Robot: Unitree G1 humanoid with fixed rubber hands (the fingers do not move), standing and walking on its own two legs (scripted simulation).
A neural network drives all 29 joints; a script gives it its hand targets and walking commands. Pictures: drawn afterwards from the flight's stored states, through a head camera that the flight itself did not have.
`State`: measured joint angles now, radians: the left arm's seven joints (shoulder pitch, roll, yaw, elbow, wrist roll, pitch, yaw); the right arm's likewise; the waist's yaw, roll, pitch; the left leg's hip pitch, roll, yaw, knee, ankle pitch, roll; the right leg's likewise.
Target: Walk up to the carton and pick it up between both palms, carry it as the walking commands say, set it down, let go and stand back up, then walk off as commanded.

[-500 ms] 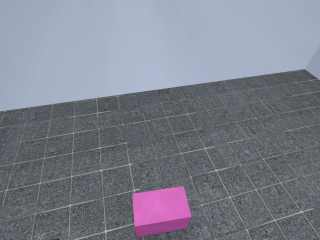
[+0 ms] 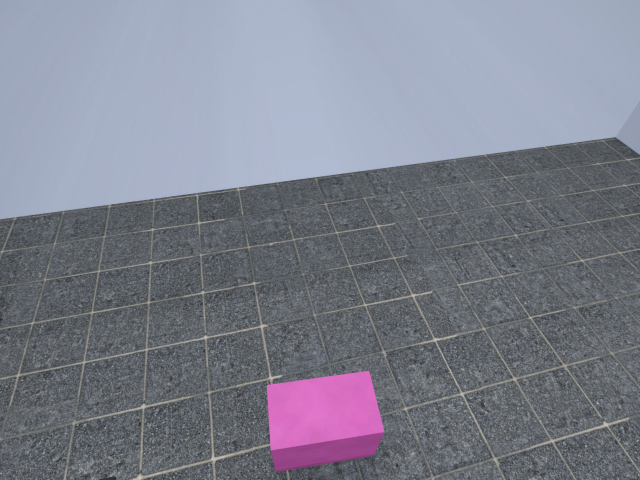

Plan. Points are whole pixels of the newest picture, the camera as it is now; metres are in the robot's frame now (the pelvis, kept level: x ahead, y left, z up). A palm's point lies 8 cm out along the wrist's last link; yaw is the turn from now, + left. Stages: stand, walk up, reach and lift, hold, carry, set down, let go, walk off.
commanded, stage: walk off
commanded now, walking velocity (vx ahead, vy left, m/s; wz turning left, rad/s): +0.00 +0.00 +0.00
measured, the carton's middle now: (322, 421) +0.42 +0.00 -0.68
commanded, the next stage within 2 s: none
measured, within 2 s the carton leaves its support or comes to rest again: neither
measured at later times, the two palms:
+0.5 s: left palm out of the picture -0.02 +0.26 -0.13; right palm out of the picture +0.04 -0.31 -0.14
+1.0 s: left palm out of the picture -0.14 +0.23 -0.14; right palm out of the picture -0.12 -0.32 -0.14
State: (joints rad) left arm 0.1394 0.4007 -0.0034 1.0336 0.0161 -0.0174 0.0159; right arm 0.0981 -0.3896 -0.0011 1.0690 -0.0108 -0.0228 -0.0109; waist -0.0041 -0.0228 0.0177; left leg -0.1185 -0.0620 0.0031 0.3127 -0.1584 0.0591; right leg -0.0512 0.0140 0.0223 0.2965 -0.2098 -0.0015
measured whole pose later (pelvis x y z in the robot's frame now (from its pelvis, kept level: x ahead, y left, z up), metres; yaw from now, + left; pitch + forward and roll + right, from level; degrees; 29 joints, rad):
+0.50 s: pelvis -0.05 -0.03 -0.01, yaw +2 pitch -1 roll +1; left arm 0.20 0.32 0.01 1.02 0.01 0.08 0.05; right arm 0.10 -0.33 -0.02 1.05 -0.03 0.07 -0.03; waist 0.01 0.02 0.08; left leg -0.31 -0.05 -0.03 0.47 -0.15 0.03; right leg -0.27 0.00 -0.01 0.69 -0.44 0.00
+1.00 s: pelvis -0.20 -0.06 -0.01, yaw +9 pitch -2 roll +1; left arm 0.10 0.28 0.05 0.95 0.03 0.08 0.04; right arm 0.20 -0.25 -0.08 1.01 0.00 0.08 -0.04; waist 0.00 -0.03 0.09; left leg -0.13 0.01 0.01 0.59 -0.43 -0.02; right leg -0.34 -0.05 -0.11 0.44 -0.06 -0.03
